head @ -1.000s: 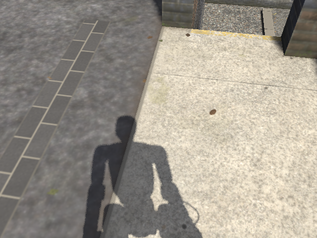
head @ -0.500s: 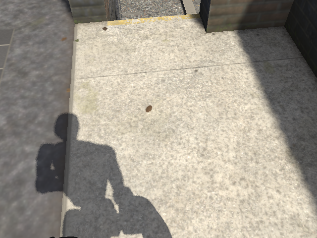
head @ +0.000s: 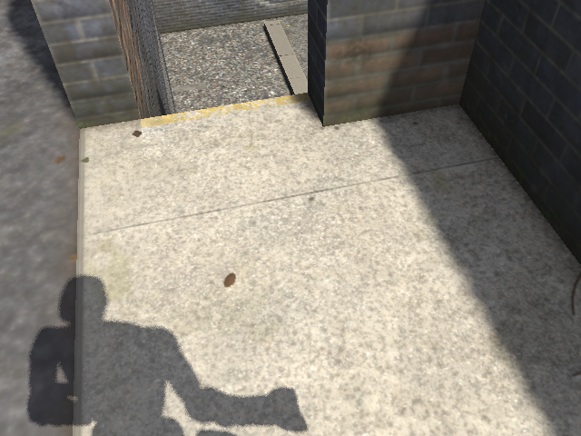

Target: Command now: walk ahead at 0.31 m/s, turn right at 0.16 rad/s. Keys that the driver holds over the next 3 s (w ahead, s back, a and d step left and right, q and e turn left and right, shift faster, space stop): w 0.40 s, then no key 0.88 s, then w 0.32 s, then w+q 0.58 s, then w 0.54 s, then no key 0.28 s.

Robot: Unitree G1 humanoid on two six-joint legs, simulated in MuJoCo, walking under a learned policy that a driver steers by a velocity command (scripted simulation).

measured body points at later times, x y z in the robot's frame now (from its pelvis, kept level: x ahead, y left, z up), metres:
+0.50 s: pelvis +0.16 +0.04 +0.00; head +0.19 +0.06 +0.45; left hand +0.37 +0.26 -0.10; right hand +0.12 -0.22 -0.12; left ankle +0.03 +0.16 -0.74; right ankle +0.33 -0.11 -0.70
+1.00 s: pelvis +0.29 +0.02 -0.01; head +0.29 +0.04 +0.44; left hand +0.41 +0.26 -0.14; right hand +0.38 -0.24 -0.13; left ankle +0.32 +0.15 -0.74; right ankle +0.34 -0.09 -0.74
